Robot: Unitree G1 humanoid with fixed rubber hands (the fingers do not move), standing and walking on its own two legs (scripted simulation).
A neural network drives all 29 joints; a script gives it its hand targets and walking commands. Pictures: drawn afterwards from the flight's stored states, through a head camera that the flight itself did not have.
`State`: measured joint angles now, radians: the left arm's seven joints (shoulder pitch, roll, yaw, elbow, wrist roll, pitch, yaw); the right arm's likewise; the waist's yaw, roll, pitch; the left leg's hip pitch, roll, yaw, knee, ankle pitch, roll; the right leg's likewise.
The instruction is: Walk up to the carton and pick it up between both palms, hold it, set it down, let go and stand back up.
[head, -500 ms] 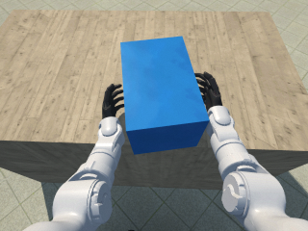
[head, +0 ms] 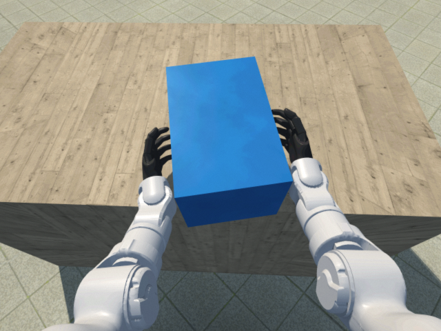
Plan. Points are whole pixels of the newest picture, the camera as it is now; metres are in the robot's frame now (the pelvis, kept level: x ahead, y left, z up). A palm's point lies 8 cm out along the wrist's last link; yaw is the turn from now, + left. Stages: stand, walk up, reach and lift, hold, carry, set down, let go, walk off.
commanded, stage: reach and lift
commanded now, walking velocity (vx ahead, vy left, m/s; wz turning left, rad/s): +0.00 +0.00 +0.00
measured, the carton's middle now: (221, 141) +0.48 +0.03 +0.02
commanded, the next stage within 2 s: none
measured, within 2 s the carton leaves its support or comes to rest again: neither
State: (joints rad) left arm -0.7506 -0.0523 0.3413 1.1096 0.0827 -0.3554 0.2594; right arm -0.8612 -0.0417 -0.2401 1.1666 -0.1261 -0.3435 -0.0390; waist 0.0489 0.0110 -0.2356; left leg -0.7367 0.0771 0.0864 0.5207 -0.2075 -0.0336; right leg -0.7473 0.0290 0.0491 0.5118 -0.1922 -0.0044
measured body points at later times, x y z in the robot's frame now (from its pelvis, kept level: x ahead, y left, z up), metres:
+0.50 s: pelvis -0.01 +0.00 +0.00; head +0.06 -0.01 +0.44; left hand +0.41 +0.16 +0.05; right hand +0.44 -0.11 +0.07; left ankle +0.00 +0.14 -0.72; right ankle +0.01 -0.12 -0.72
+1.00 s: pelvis -0.03 +0.00 +0.00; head +0.00 -0.01 +0.45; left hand +0.38 +0.16 +0.06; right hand +0.42 -0.11 +0.09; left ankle +0.00 +0.14 -0.72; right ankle +0.01 -0.12 -0.72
